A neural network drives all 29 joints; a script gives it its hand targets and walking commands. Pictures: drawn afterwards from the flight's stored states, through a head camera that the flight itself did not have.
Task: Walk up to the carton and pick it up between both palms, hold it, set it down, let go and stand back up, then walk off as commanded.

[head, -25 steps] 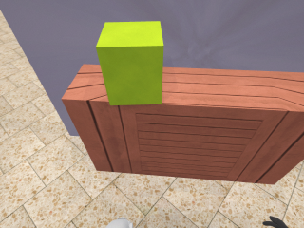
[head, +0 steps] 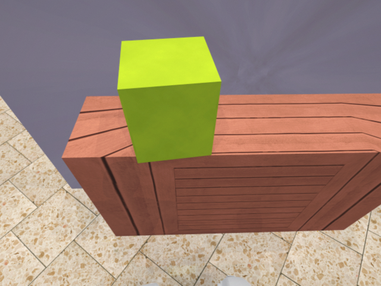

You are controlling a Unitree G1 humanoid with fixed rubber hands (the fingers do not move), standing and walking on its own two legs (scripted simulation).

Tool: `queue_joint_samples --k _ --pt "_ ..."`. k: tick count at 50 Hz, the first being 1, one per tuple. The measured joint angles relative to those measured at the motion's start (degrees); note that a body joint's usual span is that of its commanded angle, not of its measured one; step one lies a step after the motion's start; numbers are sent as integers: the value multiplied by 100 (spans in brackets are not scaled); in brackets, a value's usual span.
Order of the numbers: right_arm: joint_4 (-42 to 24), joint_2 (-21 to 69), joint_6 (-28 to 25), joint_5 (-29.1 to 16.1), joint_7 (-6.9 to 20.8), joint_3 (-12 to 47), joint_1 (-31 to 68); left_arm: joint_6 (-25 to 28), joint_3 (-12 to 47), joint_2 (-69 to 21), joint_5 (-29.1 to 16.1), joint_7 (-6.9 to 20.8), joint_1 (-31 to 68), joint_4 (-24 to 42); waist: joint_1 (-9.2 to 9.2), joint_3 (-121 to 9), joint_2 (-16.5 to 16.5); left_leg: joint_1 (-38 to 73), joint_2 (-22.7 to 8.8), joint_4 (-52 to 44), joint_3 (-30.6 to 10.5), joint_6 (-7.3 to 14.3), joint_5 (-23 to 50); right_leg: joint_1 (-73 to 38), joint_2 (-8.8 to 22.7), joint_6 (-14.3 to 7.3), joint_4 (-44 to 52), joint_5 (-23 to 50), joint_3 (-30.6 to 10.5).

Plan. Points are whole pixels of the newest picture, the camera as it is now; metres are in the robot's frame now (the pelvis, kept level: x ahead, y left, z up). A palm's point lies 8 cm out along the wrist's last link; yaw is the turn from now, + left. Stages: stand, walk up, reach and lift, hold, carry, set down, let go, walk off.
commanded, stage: walk up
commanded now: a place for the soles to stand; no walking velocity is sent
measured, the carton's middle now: (169, 102) +0.57 +0.05 +0.07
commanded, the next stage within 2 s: none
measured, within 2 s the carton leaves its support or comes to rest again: neither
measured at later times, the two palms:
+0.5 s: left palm out of the picture +0.12 +0.28 -0.08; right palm out of the picture +0.10 -0.31 -0.07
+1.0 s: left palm out of the picture +0.10 +0.26 -0.06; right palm out of the picture +0.09 -0.32 -0.07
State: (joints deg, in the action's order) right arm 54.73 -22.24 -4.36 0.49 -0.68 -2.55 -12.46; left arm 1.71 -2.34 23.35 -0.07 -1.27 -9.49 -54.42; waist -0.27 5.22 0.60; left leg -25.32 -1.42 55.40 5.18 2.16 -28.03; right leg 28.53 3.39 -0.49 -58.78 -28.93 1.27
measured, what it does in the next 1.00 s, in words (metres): rises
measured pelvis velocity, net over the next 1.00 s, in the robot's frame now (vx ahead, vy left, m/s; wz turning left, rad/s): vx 0.02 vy -0.02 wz -0.02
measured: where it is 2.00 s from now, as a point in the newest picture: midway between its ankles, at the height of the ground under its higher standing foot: outside the picture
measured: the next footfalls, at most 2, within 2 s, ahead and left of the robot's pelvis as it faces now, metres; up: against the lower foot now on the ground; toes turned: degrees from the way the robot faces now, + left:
left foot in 1.32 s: +0.18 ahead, +0.14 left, +0.00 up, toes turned +4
right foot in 1.60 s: +0.25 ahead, -0.10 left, +0.00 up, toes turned +8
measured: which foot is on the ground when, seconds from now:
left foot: down 0.00-1.00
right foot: down 0.00-1.00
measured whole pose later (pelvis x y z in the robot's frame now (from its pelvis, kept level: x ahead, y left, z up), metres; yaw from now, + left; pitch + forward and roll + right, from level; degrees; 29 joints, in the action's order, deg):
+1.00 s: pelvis +0.02 -0.02 +0.06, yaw -1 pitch -3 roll +1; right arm 68.1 -19.3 -1.9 0.7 0.1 -0.7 -5.1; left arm 1.0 -0.1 18.4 0.3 1.0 -4.3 -68.2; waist -0.2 1.8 0.5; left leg -5.9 -1.9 21.6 5.6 -0.6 -12.9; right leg 10.3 1.3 -0.4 -23.8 -10.9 2.5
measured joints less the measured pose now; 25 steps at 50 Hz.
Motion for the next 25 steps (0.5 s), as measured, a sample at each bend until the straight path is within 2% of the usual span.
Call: queue_joint_samples --k 2,4,6,7,13,16,25 --pt "-3 41 -37 10 -62 52 61 -5 24 -16 -32 -4 169 -116 -22 15 -53 60 9 -72 31 25 -59 -4 -28 -64 159 40 -51" --pt "26 66 -40 -5 -97 103 159 54 32 -37 -31 23 314 -194 -40 72 -98 133 13 -148 60 27 -58 -144 -15 -102 614 653 -46" --pt "80 75 -2 -49 -102 137 287 96 53 -88 -30 62 447 -244 -73 141 -53 195 -28 -222 18 30 -33 -259 -44 117 768 681 0" --pt "117 91 12 -62 -105 153 348 95 72 -100 -43 81 496 -251 -79 141 -52 220 -38 -283 4 24 -12 -290 -53 160 825 639 15" --pt "344 194 -32 4 -93 186 665 -34 102 -140 -83 81 847 -425 -18 163 -181 419 -39 -703 40 19 210 -447 -59 103 1171 792 33" --pt "433 199 -1 1 -89 179 794 -23 102 -178 -50 99 926 -573 2 184 -167 552 -103 -905 51 -22 320 -626 -115 242 1490 915 52" --pt "802 188 176 6 22 186 985 -56 138 -300 22 170 794 -1027 0 20 -165 1039 -109 -1601 90 -131 694 -1036 -156 124 2039 1205 51"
